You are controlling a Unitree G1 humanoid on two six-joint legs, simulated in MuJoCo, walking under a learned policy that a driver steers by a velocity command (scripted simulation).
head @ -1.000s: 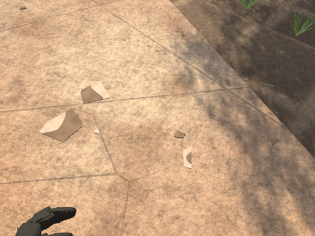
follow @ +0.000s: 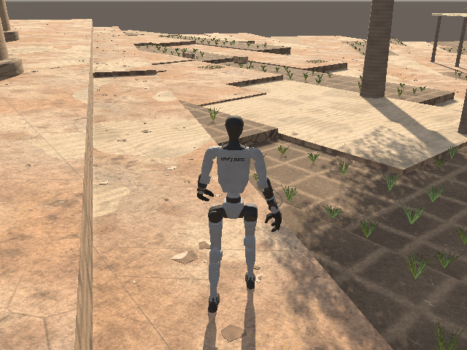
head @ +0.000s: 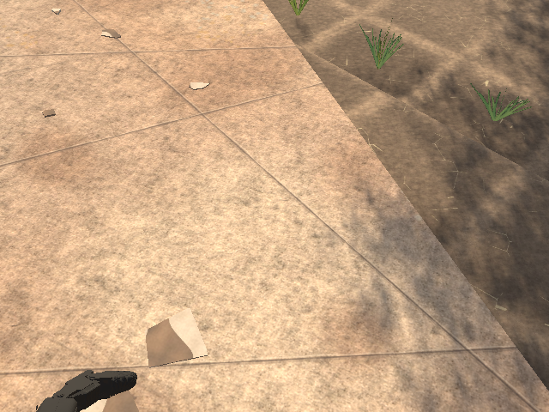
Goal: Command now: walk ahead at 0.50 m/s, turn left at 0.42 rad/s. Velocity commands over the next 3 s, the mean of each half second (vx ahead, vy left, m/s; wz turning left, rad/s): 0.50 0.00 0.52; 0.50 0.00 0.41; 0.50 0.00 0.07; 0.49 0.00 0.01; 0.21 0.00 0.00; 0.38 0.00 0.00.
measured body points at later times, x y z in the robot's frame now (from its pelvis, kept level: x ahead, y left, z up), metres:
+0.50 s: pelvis +0.25 +0.04 -0.01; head +0.28 +0.06 +0.44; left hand +0.19 +0.33 -0.14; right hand +0.53 -0.13 -0.08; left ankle +0.35 +0.17 -0.72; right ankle +0.12 -0.13 -0.72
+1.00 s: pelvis +0.53 +0.14 +0.00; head +0.55 +0.15 +0.45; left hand +0.62 +0.45 -0.08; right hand +0.69 -0.11 -0.11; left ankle +0.35 +0.17 -0.73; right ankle +0.71 +0.10 -0.72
